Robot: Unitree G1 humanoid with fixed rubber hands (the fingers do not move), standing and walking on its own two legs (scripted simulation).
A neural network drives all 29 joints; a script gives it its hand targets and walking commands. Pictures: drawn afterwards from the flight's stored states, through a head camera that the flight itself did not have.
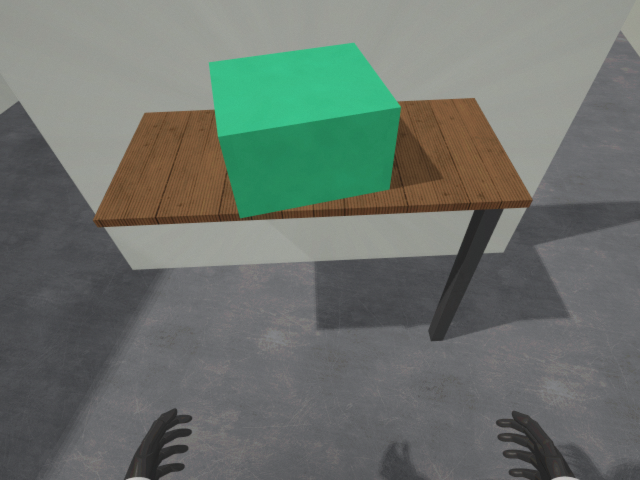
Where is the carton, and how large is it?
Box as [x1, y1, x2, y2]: [209, 43, 400, 217]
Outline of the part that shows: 354,43 209,62 218,138 240,217 389,189 400,106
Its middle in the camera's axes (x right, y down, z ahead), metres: -0.05 -0.23 +0.79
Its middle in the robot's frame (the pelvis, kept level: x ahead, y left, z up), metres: +0.75 +0.07 +0.02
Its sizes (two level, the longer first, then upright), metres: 0.309 0.270 0.187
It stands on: a table, 0.68 m high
